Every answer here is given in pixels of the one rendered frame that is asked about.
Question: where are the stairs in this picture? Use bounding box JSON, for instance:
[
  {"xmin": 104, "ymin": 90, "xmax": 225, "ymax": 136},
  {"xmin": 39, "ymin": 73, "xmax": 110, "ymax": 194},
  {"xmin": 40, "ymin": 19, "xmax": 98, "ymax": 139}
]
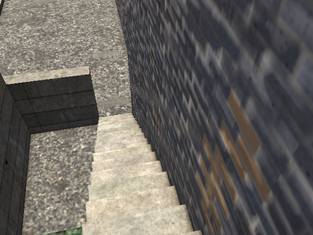
[{"xmin": 82, "ymin": 113, "xmax": 202, "ymax": 235}]

